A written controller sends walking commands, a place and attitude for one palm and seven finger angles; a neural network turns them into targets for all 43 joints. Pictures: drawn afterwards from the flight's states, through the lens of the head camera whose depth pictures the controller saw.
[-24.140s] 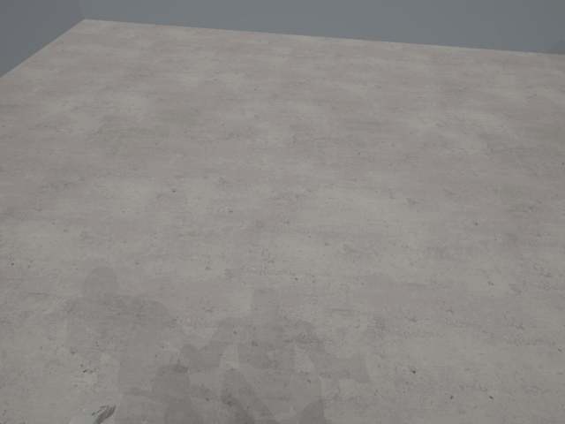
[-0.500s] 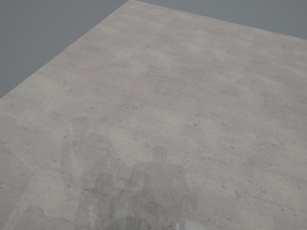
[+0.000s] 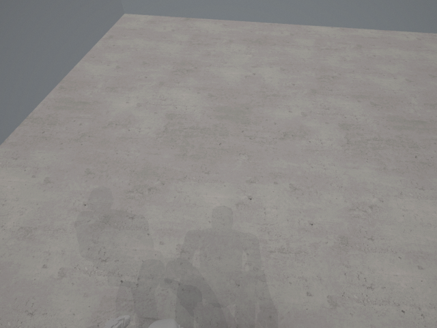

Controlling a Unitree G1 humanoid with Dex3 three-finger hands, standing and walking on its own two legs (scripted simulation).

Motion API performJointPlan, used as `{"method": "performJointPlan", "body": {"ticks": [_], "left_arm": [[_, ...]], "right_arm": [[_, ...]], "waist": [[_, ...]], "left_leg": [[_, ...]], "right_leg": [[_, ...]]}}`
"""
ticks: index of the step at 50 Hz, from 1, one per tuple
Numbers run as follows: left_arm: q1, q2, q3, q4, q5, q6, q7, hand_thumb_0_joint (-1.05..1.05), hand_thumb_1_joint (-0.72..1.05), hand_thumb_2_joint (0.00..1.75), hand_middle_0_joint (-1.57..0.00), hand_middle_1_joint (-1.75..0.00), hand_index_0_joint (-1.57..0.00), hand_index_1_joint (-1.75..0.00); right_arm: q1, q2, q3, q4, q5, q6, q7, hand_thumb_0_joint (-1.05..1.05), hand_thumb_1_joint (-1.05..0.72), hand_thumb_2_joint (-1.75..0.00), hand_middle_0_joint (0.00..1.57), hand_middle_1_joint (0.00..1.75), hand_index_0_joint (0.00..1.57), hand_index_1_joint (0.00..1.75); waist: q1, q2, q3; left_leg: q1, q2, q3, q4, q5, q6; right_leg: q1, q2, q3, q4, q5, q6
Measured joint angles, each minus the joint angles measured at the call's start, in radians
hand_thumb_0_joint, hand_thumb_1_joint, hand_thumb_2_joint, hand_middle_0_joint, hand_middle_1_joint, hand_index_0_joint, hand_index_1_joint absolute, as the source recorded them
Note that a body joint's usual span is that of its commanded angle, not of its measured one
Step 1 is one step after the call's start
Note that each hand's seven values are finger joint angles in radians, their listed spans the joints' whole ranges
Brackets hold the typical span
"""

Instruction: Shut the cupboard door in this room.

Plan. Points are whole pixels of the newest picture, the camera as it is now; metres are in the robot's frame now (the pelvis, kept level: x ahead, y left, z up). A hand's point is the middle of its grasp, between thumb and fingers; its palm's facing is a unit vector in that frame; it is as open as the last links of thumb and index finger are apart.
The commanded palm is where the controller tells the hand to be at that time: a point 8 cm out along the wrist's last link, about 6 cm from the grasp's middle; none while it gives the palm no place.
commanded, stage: walk around to get in front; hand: left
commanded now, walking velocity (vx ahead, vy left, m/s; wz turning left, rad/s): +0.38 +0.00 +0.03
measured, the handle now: out of the picture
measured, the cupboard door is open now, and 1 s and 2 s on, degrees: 75 75 75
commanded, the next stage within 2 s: walk to a spot facing it in 0.96 s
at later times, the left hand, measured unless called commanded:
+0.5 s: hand out of the picture +0.14 +0.22 -0.18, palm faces +0.07 -0.99 -0.12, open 7.4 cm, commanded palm none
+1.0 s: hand (173, 175) +0.53 +0.15 -0.16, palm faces -0.09 -0.97 -0.23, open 7.4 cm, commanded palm none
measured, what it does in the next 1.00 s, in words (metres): walks ahead: left foot, then right foot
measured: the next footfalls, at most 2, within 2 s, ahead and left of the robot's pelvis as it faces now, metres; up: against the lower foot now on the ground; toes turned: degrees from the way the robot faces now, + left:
left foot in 0.38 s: +0.30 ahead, +0.17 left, +0.00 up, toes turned +11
right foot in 0.86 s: +0.52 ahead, -0.11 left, +0.00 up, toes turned -14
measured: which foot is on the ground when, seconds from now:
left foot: up 0.00-0.36, down 0.38-0.88, up 0.90-1.00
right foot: down 0.00-0.40, up 0.42-0.84, down 0.86-1.00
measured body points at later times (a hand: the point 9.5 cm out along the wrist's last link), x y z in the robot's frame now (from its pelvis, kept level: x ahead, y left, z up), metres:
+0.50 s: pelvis +0.22 +0.06 +0.00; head +0.25 +0.08 +0.44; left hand +0.14 +0.27 -0.17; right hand +0.33 -0.17 -0.14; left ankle +0.26 +0.16 -0.73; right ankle +0.10 -0.06 -0.64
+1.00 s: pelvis +0.42 -0.02 +0.00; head +0.44 -0.05 +0.44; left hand +0.54 +0.20 -0.14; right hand +0.35 -0.23 -0.17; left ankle +0.34 +0.14 -0.63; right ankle +0.48 -0.10 -0.73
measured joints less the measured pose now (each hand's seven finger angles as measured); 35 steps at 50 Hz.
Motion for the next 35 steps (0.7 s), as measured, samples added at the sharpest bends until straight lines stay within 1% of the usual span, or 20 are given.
{"method": "performJointPlan", "body": {"ticks": [2, 4, 5, 9, 12, 14, 17, 19, 20, 21, 23, 24, 25, 26, 28, 30, 33, 35], "left_arm": [[0.029, 0.019, 0.004, 0.014, 0.009, -0.001, 0.006, -0.04, 0.96, 0.89, -0.21, -0.3, -0.2, -0.3], [0.063, 0.032, 0.002, 0.034, 0.018, 0.0, 0.006, -0.04, 0.96, 0.89, -0.21, -0.3, -0.2, -0.3], [0.081, 0.034, 0.0, 0.045, 0.02, 0.0, 0.006, -0.03, 0.96, 0.89, -0.2, -0.3, -0.2, -0.3], [0.148, 0.032, -0.008, 0.082, 0.023, -0.002, 0.001, -0.02, 0.94, 0.89, -0.2, -0.3, -0.2, -0.3], [0.19, 0.023, -0.016, 0.102, 0.024, -0.005, 0.0, -0.01, 0.93, 0.89, -0.2, -0.3, -0.19, -0.3], [0.213, 0.016, -0.022, 0.114, 0.026, -0.005, -0.001, -0.01, 0.92, 0.89, -0.2, -0.3, -0.19, -0.3], [0.243, 0.005, -0.027, 0.132, 0.028, -0.001, -0.002, 0.0, 0.92, 0.89, -0.2, -0.3, -0.19, -0.3], [0.268, -0.002, -0.03, 0.147, 0.027, 0.005, -0.003, 0.0, 0.91, 0.89, -0.2, -0.3, -0.2, -0.3], [0.274, -0.005, -0.03, 0.157, 0.024, 0.011, -0.005, 0.0, 0.91, 0.89, -0.2, -0.3, -0.2, -0.3], [0.271, -0.006, -0.032, 0.166, 0.02, 0.019, -0.008, 0.0, 0.91, 0.89, -0.2, -0.3, -0.2, -0.3], [0.259, -0.009, -0.033, 0.172, 0.018, 0.033, -0.012, 0.0, 0.91, 0.89, -0.2, -0.3, -0.2, -0.3], [0.25, -0.008, -0.032, 0.172, 0.018, 0.038, -0.014, 0.0, 0.91, 0.89, -0.2, -0.3, -0.2, -0.3], [0.236, -0.005, -0.028, 0.169, 0.02, 0.041, -0.017, 0.01, 0.91, 0.89, -0.2, -0.3, -0.2, -0.3], [0.218, 0.0, -0.024, 0.163, 0.023, 0.045, -0.019, 0.01, 0.91, 0.89, -0.2, -0.3, -0.2, -0.3], [0.182, 0.011, -0.015, 0.137, 0.028, 0.051, -0.019, 0.01, 0.91, 0.89, -0.2, -0.3, -0.19, -0.3], [0.141, 0.023, -0.006, 0.106, 0.031, 0.058, -0.019, 0.01, 0.91, 0.89, -0.2, -0.3, -0.19, -0.3], [0.083, 0.038, 0.006, 0.058, 0.033, 0.068, -0.021, 0.01, 0.91, 0.89, -0.2, -0.3, -0.19, -0.3], [0.047, 0.042, 0.01, 0.033, 0.032, 0.072, -0.025, 0.0, 0.92, 0.89, -0.2, -0.3, -0.19, -0.3]], "right_arm": [[-0.048, -0.012, -0.007, -0.03, -0.007, 0.001, 0.001, 0.01, -0.91, -0.9, 0.2, 0.3, 0.2, 0.3], [-0.096, -0.025, -0.014, -0.058, -0.011, 0.001, 0.004, 0.01, -0.91, -0.9, 0.2, 0.3, 0.2, 0.3], [-0.116, -0.036, -0.019, -0.067, -0.015, 0.003, -0.002, 0.01, -0.92, -0.9, 0.2, 0.3, 0.2, 0.3], [-0.173, -0.075, -0.03, -0.093, -0.014, 0.003, 0.011, 0.02, -0.94, -0.9, 0.2, 0.3, 0.2, 0.3], [-0.208, -0.087, -0.028, -0.104, -0.012, 0.004, 0.02, 0.01, -0.93, -0.9, 0.2, 0.3, 0.19, 0.3], [-0.231, -0.089, -0.022, -0.108, -0.011, 0.003, 0.025, 0.01, -0.93, -0.9, 0.19, 0.3, 0.19, 0.3], [-0.263, -0.085, -0.013, -0.115, -0.011, -0.002, 0.029, 0.01, -0.92, -0.9, 0.19, 0.3, 0.19, 0.3], [-0.278, -0.081, -0.005, -0.124, -0.014, -0.016, 0.027, 0.01, -0.92, -0.9, 0.19, 0.3, 0.19, 0.3], [-0.287, -0.075, -0.003, -0.128, -0.017, -0.03, 0.024, 0.01, -0.92, -0.9, 0.19, 0.3, 0.19, 0.3], [-0.293, -0.068, -0.001, -0.133, -0.02, -0.044, 0.021, 0.01, -0.91, -0.9, 0.19, 0.3, 0.19, 0.3], [-0.287, -0.055, 0.007, -0.137, -0.017, -0.06, 0.015, 0.01, -0.91, -0.9, 0.2, 0.3, 0.2, 0.3], [-0.275, -0.047, 0.009, -0.135, -0.014, -0.063, 0.011, 0.0, -0.91, -0.9, 0.2, 0.3, 0.2, 0.3], [-0.259, -0.038, 0.01, -0.13, -0.014, -0.065, 0.007, 0.0, -0.91, -0.9, 0.2, 0.3, 0.2, 0.3], [-0.241, -0.029, 0.011, -0.122, -0.013, -0.067, 0.003, 0.0, -0.91, -0.9, 0.2, 0.3, 0.2, 0.3], [-0.202, -0.026, -0.012, -0.113, -0.001, -0.076, -0.019, -0.01, -0.94, -0.9, 0.2, 0.3, 0.2, 0.3], [-0.162, -0.039, -0.015, -0.092, -0.003, -0.075, -0.021, -0.02, -0.96, -0.9, 0.2, 0.3, 0.2, 0.3], [-0.095, -0.047, -0.015, -0.055, -0.006, -0.063, -0.017, -0.02, -0.96, -0.9, 0.2, 0.3, 0.2, 0.3], [-0.056, -0.047, -0.015, -0.032, -0.008, -0.055, -0.014, -0.01, -0.95, -0.9, 0.2, 0.3, 0.2, 0.3]], "waist": [[0.009, 0.013, -0.017], [0.013, 0.024, -0.035], [0.015, 0.029, -0.043], [0.031, 0.033, -0.063], [0.05, 0.02, -0.062], [0.065, 0.01, -0.051], [0.088, -0.008, -0.031], [0.096, -0.021, -0.021], [0.094, -0.032, -0.012], [0.092, -0.041, 0.0], [0.088, -0.042, 0.01], [0.083, -0.04, 0.008], [0.077, -0.038, 0.005], [0.07, -0.037, 0.003], [0.058, -0.037, -0.003], [0.049, -0.038, -0.014], [0.044, -0.04, -0.032], [0.039, -0.036, -0.037]], "left_leg": [[-0.075, 0.017, -0.011, -0.047, 0.054, -0.006], [-0.126, 0.031, -0.015, -0.112, 0.096, -0.015], [-0.144, 0.034, -0.016, -0.145, 0.117, -0.019], [-0.175, 0.039, -0.015, -0.271, 0.182, -0.031], [-0.159, 0.034, -0.003, -0.395, 0.202, -0.03], [-0.135, 0.026, 0.009, -0.477, 0.2, -0.024], [-0.081, 0.003, 0.035, -0.584, 0.169, -0.004], [-0.019, -0.023, 0.061, -0.667, 0.175, 0.015], [-0.003, -0.035, 0.071, -0.671, 0.205, 0.031], [0.001, -0.042, 0.081, -0.639, 0.182, 0.044], [0.035, -0.043, 0.101, -0.614, 0.117, 0.058], [0.062, -0.044, 0.11, -0.627, 0.099, 0.06], [0.092, -0.046, 0.117, -0.651, 0.095, 0.053], [0.122, -0.049, 0.123, -0.68, 0.097, 0.048], [0.179, -0.059, 0.135, -0.739, 0.102, 0.05], [0.229, -0.067, 0.144, -0.789, 0.103, 0.049], [0.295, -0.074, 0.156, -0.848, 0.096, 0.038], [0.335, -0.075, 0.164, -0.877, 0.086, 0.026]], "right_leg": [[0.044, 0.011, -0.001, -0.051, 0.003, -0.003], [0.082, 0.021, 0.001, -0.091, 0.001, -0.003], [0.101, 0.024, 0.001, -0.108, -0.002, -0.002], [0.173, 0.034, -0.001, -0.167, -0.023, 0.009], [0.224, 0.034, -0.006, -0.197, -0.048, 0.022], [0.257, 0.031, -0.012, -0.208, -0.07, 0.034], [0.3, 0.019, -0.019, -0.199, -0.12, 0.058], [0.306, -0.003, -0.016, -0.134, -0.179, 0.078], [0.281, -0.024, -0.01, -0.044, -0.215, 0.083], [0.229, -0.039, 0.012, 0.107, -0.238, 0.082], [0.101, -0.038, 0.066, 0.417, -0.261, 0.07], [0.04, -0.041, 0.077, 0.527, -0.242, 0.068], [-0.015, -0.048, 0.082, 0.599, -0.212, 0.069], [-0.065, -0.058, 0.085, 0.638, -0.184, 0.072], [-0.154, -0.079, 0.095, 0.653, -0.134, 0.08], [-0.222, -0.1, 0.1, 0.623, -0.081, 0.089], [-0.29, -0.126, 0.099, 0.539, 0.0, 0.103], [-0.302, -0.137, 0.09, 0.444, 0.045, 0.109]]}}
